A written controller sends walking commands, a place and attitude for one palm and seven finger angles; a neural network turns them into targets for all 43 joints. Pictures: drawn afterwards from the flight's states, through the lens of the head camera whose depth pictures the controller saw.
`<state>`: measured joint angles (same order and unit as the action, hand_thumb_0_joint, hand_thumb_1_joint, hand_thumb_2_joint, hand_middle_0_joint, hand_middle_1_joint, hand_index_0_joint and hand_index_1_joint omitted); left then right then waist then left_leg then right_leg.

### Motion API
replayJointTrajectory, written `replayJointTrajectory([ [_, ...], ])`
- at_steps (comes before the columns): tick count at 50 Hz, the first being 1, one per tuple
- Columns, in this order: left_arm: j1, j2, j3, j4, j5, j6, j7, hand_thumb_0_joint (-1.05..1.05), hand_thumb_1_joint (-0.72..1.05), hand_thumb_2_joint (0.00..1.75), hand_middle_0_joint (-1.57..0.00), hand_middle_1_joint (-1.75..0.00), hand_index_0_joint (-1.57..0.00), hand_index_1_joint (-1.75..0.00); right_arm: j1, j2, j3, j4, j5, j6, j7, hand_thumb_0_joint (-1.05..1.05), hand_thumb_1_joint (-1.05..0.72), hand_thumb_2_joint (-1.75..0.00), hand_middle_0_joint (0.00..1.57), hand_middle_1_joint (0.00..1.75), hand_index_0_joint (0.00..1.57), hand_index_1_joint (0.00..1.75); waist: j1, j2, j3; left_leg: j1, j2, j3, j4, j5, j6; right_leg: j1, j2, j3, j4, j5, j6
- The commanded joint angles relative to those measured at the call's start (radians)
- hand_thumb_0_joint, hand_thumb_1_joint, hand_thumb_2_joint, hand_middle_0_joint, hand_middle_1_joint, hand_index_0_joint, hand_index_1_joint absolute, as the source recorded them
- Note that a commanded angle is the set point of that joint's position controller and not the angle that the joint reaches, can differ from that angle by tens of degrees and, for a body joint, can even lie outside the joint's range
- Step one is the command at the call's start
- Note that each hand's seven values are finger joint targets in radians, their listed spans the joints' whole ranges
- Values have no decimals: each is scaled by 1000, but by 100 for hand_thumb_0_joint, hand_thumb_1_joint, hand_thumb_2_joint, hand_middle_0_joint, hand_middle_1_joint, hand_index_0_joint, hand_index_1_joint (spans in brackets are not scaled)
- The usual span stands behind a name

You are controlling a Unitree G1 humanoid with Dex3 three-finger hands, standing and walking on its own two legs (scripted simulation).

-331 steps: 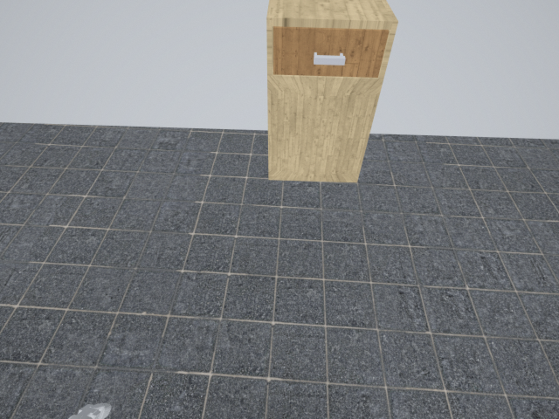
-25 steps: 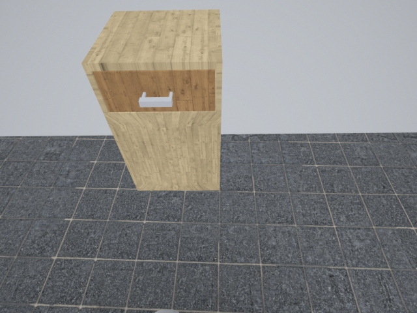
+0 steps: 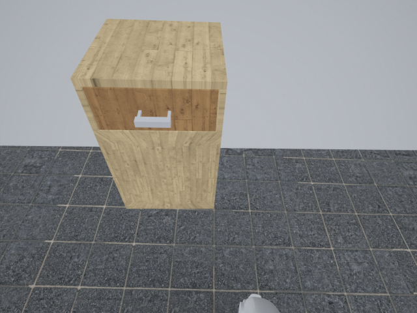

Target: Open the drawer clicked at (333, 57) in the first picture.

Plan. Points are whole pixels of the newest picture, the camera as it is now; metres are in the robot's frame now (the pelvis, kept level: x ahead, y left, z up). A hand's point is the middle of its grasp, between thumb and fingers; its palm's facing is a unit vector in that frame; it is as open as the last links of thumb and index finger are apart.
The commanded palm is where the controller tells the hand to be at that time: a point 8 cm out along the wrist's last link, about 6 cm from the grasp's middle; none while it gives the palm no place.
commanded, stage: take the last steps up to it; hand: left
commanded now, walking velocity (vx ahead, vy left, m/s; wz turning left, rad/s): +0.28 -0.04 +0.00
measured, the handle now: (153, 117) +0.71 +0.21 -0.09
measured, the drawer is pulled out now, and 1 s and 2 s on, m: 0.00 0.00 0.00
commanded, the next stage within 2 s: come to a stop and stand still in 0.36 s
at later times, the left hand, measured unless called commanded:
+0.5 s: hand (146, 301) +0.18 +0.14 -0.17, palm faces +0.08 -0.98 -0.18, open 7.2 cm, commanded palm none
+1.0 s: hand (158, 278) +0.23 +0.12 -0.17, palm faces +0.02 -0.96 -0.29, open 7.4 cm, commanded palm none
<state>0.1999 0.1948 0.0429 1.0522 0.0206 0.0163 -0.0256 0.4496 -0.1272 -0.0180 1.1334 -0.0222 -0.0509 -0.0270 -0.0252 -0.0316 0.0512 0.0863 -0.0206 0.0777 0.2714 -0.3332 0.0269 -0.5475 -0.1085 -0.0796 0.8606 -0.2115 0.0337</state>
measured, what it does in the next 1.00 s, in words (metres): walks ahead: right foot, then left foot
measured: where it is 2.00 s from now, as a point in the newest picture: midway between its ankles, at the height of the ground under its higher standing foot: outside the picture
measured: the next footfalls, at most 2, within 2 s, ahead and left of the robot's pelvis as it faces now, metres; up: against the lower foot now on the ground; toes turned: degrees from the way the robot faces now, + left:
right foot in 0.12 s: +0.19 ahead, -0.14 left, +0.00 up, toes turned -8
left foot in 0.54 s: +0.27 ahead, +0.09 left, +0.00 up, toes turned +7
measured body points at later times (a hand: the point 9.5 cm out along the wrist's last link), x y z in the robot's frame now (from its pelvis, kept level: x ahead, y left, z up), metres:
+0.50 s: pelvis +0.17 -0.04 +0.00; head +0.17 -0.03 +0.45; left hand +0.18 +0.20 -0.16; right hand +0.24 -0.27 -0.14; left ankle +0.23 +0.08 -0.72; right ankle +0.15 -0.13 -0.74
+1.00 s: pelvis +0.19 -0.08 -0.01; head +0.21 -0.10 +0.44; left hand +0.23 +0.17 -0.15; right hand +0.24 -0.32 -0.17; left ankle +0.23 +0.08 -0.73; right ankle +0.16 -0.19 -0.74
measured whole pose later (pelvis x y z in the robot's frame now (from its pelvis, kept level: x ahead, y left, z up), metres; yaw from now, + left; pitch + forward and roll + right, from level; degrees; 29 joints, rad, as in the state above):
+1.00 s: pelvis +0.19 -0.08 -0.01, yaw -1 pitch +0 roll +2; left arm 0.24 0.19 0.04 1.02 0.03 0.01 0.03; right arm 0.17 -0.20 -0.06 1.05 -0.01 0.05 -0.01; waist 0.01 0.02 0.04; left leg -0.33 0.07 0.09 0.58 -0.30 -0.04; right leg -0.24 -0.06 -0.04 0.61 -0.37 0.00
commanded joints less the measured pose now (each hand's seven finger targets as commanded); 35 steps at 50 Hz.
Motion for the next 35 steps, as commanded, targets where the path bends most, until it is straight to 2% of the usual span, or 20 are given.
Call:
replayJointTrajectory([
  [1, -139, 25, 8, -111, -6, -40, -1, 0, 90, 90, -20, -30, -20, -30, 58, -169, -38, -11, -8, -18, -13, 0, -90, -90, 20, 30, 20, 30, -19, 164, 112, -78, 302, -121, -11, 582, 125, 8, 26, -23, -176, -22, -43],
  [3, -25, 42, 16, -77, -4, -51, 2, 0, 90, 90, -20, -30, -20, -30, 44, -180, -40, -5, -3, -15, -13, 0, -90, -90, 20, 30, 20, 30, 36, 148, 52, -108, 278, -81, 129, 751, 105, 207, 81, -60, -259, -8, -68],
  [4, 103, 70, 25, -36, -1, -61, 7, 0, 90, 90, -20, -30, -20, -30, 41, -180, -41, -2, 1, -14, -10, 0, -90, -90, 20, 30, 20, 30, 94, 88, -20, -158, 243, -60, 283, 761, 74, 393, 102, -72, -334, 55, -75],
  [5, 249, 127, 42, 10, 6, -75, 16, 0, 90, 90, -20, -30, -20, -30, 40, -158, -39, -10, 12, -19, -2, 0, -90, -90, 20, 30, 20, 30, 154, 23, -108, -333, 193, -25, 499, 593, 37, 642, 1, 44, -346, 97, -114],
  [6, 361, 227, 67, 32, 7, -82, 29, 0, 90, 90, -20, -30, -20, -30, 86, -90, -32, -35, 24, -25, 3, 0, -90, -90, 20, 30, 20, 30, 165, -218, -236, -570, 32, 31, 844, -60, -9, 836, -298, 459, -446, 228, -236],
  [7, 350, 262, 70, 31, -14, -77, 29, 0, 90, 90, -20, -30, -20, -30, 50, -113, -35, -49, 29, -14, 0, 0, -90, -90, 20, 30, 20, 30, 156, -188, -256, -587, 40, -70, 1037, -256, 8, 724, -377, 579, -564, 83, -293],
  [9, 133, 157, 47, -28, -13, -65, 42, 0, 90, 90, -20, -30, -20, -30, -64, -97, -47, -73, 11, 2, 12, 0, -90, -90, 20, 30, 20, 30, 90, -17, -36, -645, 130, -117, 1073, -97, 18, 420, -304, 450, -654, -224, -253],
  [11, 42, 76, 19, -50, -4, -76, 47, 0, 90, 90, -20, -30, -20, -30, -31, -57, -38, -57, -3, 24, 19, 0, -90, -90, 20, 30, 20, 30, 20, -31, 19, -567, 159, -92, 968, -10, -5, 236, -227, 257, -686, -115, -199],
  [13, 28, 54, 11, -48, -1, -79, 48, 0, 90, 90, -20, -30, -20, -30, 12, -40, -35, -46, -5, 43, 20, 0, -90, -90, 20, 30, 20, 30, -15, -65, 16, -510, 159, -59, 852, 1, -28, 172, -183, 147, -695, -35, -184],
  [17, 59, 70, 18, -41, 0, -83, 44, 0, 90, 90, -20, -30, -20, -30, -46, -26, -31, -80, -4, 44, 30, 0, -90, -90, 20, 30, 20, 30, -6, -66, 1, -501, 145, -12, 627, 51, -49, 223, -150, 102, -694, 22, -197],
  [21, 103, 95, 24, -20, 4, -78, 38, 0, 90, 90, -20, -30, -20, -30, -151, -49, -31, -117, -1, 26, 37, 0, -90, -90, 20, 30, 20, 30, 29, -91, 14, -479, 120, 0, 466, 46, -37, 283, -163, 131, -675, -22, -212],
  [23, 121, 95, 24, -8, 1, -75, 36, 0, 90, 90, -20, -30, -20, -30, -179, -59, -27, -123, 0, 15, 35, 0, -90, -90, 20, 30, 20, 30, 31, -76, 15, -434, 99, 15, 366, 69, -38, 320, -147, 119, -628, 43, -199],
  [25, 108, 64, 11, 2, -6, -62, 44, 0, 90, 90, -20, -30, -20, -30, -128, -64, -13, -92, 3, 6, 23, 0, -90, -90, 20, 30, 20, 30, 0, -21, -1, -250, 93, -1, 186, 236, -46, 262, -91, 68, -505, 139, -146],
  [26, 152, 21, -4, 11, -9, -58, 47, 0, 90, 90, -20, -30, -20, -30, -94, -101, -11, -77, 2, -7, 16, 0, -90, -90, 20, 30, 20, 30, 9, 99, -46, -150, 168, -78, 147, 496, -26, 244, -24, 35, -400, 163, -95],
  [27, 197, -6, -15, 17, -14, -52, 55, 0, 90, 90, -20, -30, -20, -30, -103, -148, -13, -79, 3, -5, 6, 0, -90, -90, 20, 30, 20, 30, 32, 177, -83, -129, 282, -167, 153, 737, 32, 256, 13, 11, -385, 19, -50],
  [28, 219, -8, -22, 33, -14, -46, 61, 0, 90, 90, -20, -30, -20, -30, -143, -164, -10, -81, 9, 6, -4, 0, -90, -90, 20, 30, 20, 30, 43, 171, -71, -156, 322, -175, 135, 800, 68, 291, 31, -1, -385, -86, -32],
  [29, 222, 1, -25, 50, -18, -30, 65, 0, 90, 90, -20, -30, -20, -30, -175, -165, -8, -78, 15, 13, -13, 0, -90, -90, 20, 30, 20, 30, 48, 248, -58, -198, 327, -190, 89, 827, 84, 317, 34, -4, -346, -136, -18],
  [31, 204, 39, -19, 41, -14, -7, 66, 0, 90, 90, -20, -30, -20, -30, -190, -169, -15, -81, 18, 27, -28, 0, -90, -90, 20, 30, 20, 30, 39, 239, -20, -189, 340, -194, 61, 928, 110, 267, 31, 25, -238, -208, -17],
  [33, 190, 58, -5, 21, -7, 10, 64, 0, 90, 90, -20, -30, -20, -30, -168, -201, -37, -84, 16, 41, -40, 0, -90, -90, 20, 30, 20, 30, 18, 202, -56, -122, 386, -205, 81, 1055, 150, 188, 40, 53, -78, -296, -17],
  [35, 177, 56, 10, -2, -3, 19, 63, 0, 90, 90, -20, -30, -20, -30, -183, -220, -57, -99, 11, 54, -44, 0, -90, -90, 20, 30, 20, 30, 12, 156, -102, -104, 411, -190, 103, 1038, 182, 136, 46, 78, 70, -333, -13],
])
